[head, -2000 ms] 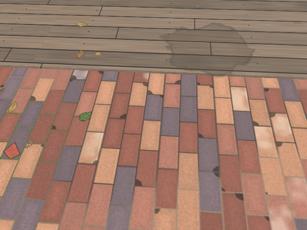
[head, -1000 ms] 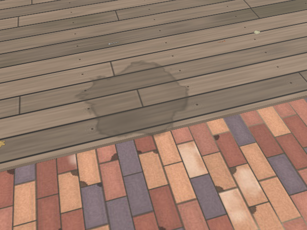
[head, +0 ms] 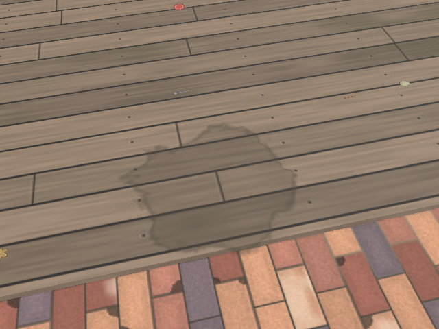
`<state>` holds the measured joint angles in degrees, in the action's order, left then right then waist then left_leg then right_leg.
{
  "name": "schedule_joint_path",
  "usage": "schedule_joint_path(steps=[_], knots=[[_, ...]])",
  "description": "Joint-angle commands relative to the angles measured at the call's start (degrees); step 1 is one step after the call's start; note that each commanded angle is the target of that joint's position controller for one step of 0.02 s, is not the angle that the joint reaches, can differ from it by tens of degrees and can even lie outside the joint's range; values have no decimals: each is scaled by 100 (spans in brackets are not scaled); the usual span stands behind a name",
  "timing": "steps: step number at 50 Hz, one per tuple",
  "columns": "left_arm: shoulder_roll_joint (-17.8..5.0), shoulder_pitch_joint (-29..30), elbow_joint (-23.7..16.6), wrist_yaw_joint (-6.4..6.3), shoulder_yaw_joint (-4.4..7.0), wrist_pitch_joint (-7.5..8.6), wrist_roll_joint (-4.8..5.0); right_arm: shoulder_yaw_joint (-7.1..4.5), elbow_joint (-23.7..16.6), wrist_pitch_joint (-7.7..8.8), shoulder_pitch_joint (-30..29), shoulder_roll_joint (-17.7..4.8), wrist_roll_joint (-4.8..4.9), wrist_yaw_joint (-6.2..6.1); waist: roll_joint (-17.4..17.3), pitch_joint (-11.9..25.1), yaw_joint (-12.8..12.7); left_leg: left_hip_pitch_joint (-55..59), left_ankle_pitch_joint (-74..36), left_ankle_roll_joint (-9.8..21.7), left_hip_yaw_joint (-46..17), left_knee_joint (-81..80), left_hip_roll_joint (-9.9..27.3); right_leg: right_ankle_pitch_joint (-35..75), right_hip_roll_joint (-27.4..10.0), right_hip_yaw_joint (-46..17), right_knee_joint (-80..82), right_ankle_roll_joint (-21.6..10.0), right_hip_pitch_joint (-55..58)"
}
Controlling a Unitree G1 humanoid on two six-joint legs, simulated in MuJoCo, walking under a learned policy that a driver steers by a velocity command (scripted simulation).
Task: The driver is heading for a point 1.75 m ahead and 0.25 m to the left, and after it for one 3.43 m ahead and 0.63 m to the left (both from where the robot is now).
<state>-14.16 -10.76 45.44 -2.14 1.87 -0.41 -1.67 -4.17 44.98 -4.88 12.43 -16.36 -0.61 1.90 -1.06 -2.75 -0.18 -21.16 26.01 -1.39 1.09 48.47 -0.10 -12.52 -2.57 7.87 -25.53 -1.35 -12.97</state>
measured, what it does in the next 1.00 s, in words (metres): steps on the spot, turning left: left foot, then right foot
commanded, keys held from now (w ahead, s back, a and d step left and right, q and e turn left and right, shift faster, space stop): q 0.36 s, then no key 0.64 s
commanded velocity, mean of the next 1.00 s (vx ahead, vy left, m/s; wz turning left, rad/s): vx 0.00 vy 0.00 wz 0.33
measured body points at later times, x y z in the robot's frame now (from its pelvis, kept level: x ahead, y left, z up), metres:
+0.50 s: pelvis -0.02 +0.03 +0.00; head +0.01 +0.06 +0.45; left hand +0.03 +0.33 -0.12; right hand +0.16 -0.21 -0.10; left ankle -0.03 +0.11 -0.74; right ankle +0.03 -0.10 -0.70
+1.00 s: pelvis -0.02 +0.01 +0.00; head -0.01 +0.02 +0.45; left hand +0.01 +0.29 -0.13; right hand +0.14 -0.21 -0.13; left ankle -0.08 +0.12 -0.74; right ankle +0.02 -0.08 -0.74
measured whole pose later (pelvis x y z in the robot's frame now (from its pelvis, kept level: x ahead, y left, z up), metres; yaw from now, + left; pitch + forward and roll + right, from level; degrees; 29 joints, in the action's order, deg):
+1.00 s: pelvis -0.02 +0.01 +0.00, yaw +19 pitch -2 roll +0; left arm -13.6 -10.1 49.7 -0.9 0.0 -0.7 -0.5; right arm -0.6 52.5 -1.5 12.7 -14.7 -0.7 -1.0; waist 0.0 -2.6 0.1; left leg -6.7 14.8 0.5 -4.2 23.4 -2.0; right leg -12.3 1.8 -1.2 -24.1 -1.3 -9.9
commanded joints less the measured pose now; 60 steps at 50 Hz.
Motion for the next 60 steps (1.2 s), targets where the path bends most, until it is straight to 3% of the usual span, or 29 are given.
schedule_joint_path(steps=[1, 3, 4, 5, 6, 7, 8, 9, 11, 14, 19, 24, 28, 30, 31, 32, 33, 34, 35, 36, 38, 41, 43, 45, 46, 47, 48, 60], knots=[[-1086, -173, -216, 69, 311, 17, -17, -44, -519, 63, -88, -348, 54, 36, 1181, 562, -154, 114, 73, 124, 345, -735, -110, 2337, -1462, -918, 325, -1004, 750], [-1170, -51, -218, 93, 359, -22, 39, -36, -506, 128, 139, -301, 51, 28, 1048, 589, 63, 707, -598, 268, 480, -1776, -196, 2039, -1399, -690, -110, -736, 509], [-1141, -151, -170, 104, 371, -36, 48, -48, -473, 194, 261, -375, 4, -17, 743, 588, 162, 1209, -1286, 347, 279, -2548, -205, 1430, -1280, -458, -533, -394, 123], [-883, -335, -210, 137, 326, -65, 19, -152, -480, 282, 394, -848, -90, -79, -457, 530, 148, 1816, -1668, 548, -1158, -3283, 723, -16, -813, 30, -1756, 43, -849], [-452, 39, -671, 74, 182, -126, 30, -361, -575, 322, 555, -1777, -57, -72, -1780, 223, 220, 1775, -4050, 1404, -3169, -3262, 2246, -2390, 274, 50, -2587, 376, -2295], [-672, 398, -686, 7, 199, -199, -14, -378, -455, 319, 968, -1580, -43, -106, -971, 358, 544, 1679, -4324, 1879, -2937, -3120, 2242, -2442, 110, -762, -3459, 341, -2231], [-705, 289, -603, 36, 226, -220, 81, -268, -470, 300, 651, -1229, -16, -147, -644, 209, 279, 1514, -3988, 1820, -2403, -3079, 1852, -1958, 39, -939, -3700, 296, -2216], [-747, 154, -496, 71, 244, -182, 139, -195, -556, 264, 156, -997, -5, -180, -515, 54, 43, 1340, -3521, 1546, -1984, -3131, 1403, -1408, -25, -1025, -3558, 263, -2145], [-903, -55, -381, 123, 301, -149, 0, -135, -688, 261, -180, -809, 52, -212, -658, 272, -63, 1503, -3855, 1354, -1682, -3063, 998, -902, 71, -952, -3634, 281, -2015], [-792, -73, -415, 165, 280, -182, 26, -165, -649, 300, 102, -897, 76, -182, -397, 498, 4, 1735, -3921, 1390, -1781, -2997, 966, -750, 158, -978, -3598, 361, -2025], [-776, 158, -552, 117, 247, -225, 46, -192, -615, 296, 389, -973, 9, -212, -561, 391, 180, 1857, -3246, 1486, -2255, -2999, 981, -840, 222, -1056, -2846, 409, -2122], [-707, 221, -592, 93, 183, -203, 96, -142, -595, 299, 377, -933, -66, -211, -554, 432, 241, 1465, -3326, 1468, -2378, -2871, 941, -1005, 313, -993, -2145, 277, -1340], [-684, 55, -574, 53, 139, -168, 165, -89, -549, 272, 165, -898, -84, -211, -591, 427, 142, 1151, -3592, 1323, -2557, -2710, 885, -1065, 441, -922, -1233, 107, -475], [-558, -303, -445, 12, 89, -106, 148, -23, -515, 263, -46, -792, -3, -243, -447, 424, -135, 841, -3330, 1023, -2521, -2492, 678, -189, 434, -893, 236, -5, 406], [-651, -334, -431, -31, 86, -40, 83, 41, -504, 293, 19, -626, 15, -259, -185, 463, -107, 501, -2595, 725, -2444, -2356, 485, 328, 39, -1309, 820, -79, 944], [-968, -251, -526, -71, 88, 25, -24, 143, -515, 332, 326, -261, 4, -252, 865, 654, 102, 186, -1129, 440, -1803, -1548, -42, 804, -1188, -2585, 1240, -327, 1333], [-1213, 110, -563, -17, 114, 11, 21, 77, -474, 298, 381, -492, 33, -295, 1213, 395, 186, 161, 294, 335, -980, -1243, -727, 1947, -1793, -3113, 1085, -1060, 513], [-976, 114, -538, 32, 76, 37, 51, 29, -363, 258, 327, -689, -36, -313, 965, 365, 90, 430, 513, 262, -907, -582, -487, 1952, -1793, -3041, 1089, -1358, 207], [-741, 251, -511, 64, -9, 70, 79, 19, -292, 241, 259, -655, -3, -285, 813, 255, 143, 505, 292, 219, -904, -413, -440, 1806, -1490, -2702, 1103, -1272, 69], [-679, 375, -492, 68, -40, 69, 62, 27, -220, 228, 262, -591, 17, -259, 817, 208, 199, 590, 112, 154, -844, -367, -424, 1737, -1167, -2318, 1054, -1090, 13], [-712, 339, -378, 41, -47, 77, 61, 87, -116, 207, 296, -440, -18, -201, 1026, 245, 205, 597, -52, 69, -643, -727, -348, 2133, -818, -1915, 836, -877, 303], [-765, 79, -194, 68, -31, 46, 74, 175, 51, 215, 185, -279, 32, -242, 948, 400, 46, 838, -375, 38, -353, -1804, -294, 2415, -725, -1882, 529, -827, 706], [-811, 89, -101, 69, -9, 25, 101, 213, 212, 253, 244, -254, 24, -298, 830, 430, 139, 1463, -1617, 84, -368, -2961, -202, 2122, -597, -1844, 387, -575, 528], [-722, -40, -81, 107, -21, 73, 94, 180, 242, 344, 156, -624, -87, -348, 443, 546, -8, 2014, -2539, 172, -1099, -2946, 445, 1254, -402, -1790, 346, -244, 86], [-592, -131, -1, 131, -31, 55, 144, 155, 398, 358, -29, -709, 0, -324, -243, 259, -209, 1342, -2463, 318, -1079, -2723, 437, 608, -73, -1481, 658, -181, 322], [-722, -4, 118, 110, -9, 33, 121, 211, 408, 395, -56, -474, 6, -288, -62, 177, -37, 1166, -2202, 335, -1080, -2828, 402, 541, -67, -1452, 555, -146, 514], [-687, 49, 184, 98, -1, 16, 115, 235, 499, 426, -8, -431, -3, -289, -83, 121, -1, 1083, -2088, 323, -1067, -2909, 386, 626, -81, -1448, 507, -150, 574], [-582, -148, 1029, 91, -37, 7, 115, 327, 1264, 480, 100, -406, 0, -380, 46, -4, -12, 1121, -1714, 420, -1089, -3190, 396, 592, -132, -1467, 667, -82, 511]])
